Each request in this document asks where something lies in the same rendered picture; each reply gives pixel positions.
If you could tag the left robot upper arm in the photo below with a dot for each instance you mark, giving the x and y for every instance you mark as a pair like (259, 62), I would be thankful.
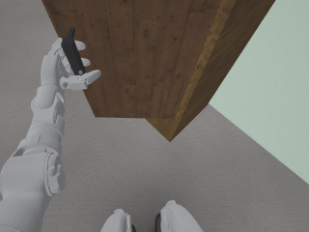
(28, 184)

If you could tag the left robot forearm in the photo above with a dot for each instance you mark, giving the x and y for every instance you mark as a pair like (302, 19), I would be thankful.
(47, 128)

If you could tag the left robot thigh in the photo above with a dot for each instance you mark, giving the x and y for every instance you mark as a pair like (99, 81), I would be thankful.
(119, 222)

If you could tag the cupboard door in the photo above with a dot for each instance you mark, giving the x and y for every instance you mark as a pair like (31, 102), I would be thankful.
(146, 51)

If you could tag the robot left hand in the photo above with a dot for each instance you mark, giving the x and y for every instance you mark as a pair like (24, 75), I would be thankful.
(54, 69)

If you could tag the left robot shin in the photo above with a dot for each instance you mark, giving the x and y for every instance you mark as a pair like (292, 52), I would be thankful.
(118, 211)

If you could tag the handle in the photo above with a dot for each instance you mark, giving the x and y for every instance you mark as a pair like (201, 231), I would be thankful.
(72, 54)

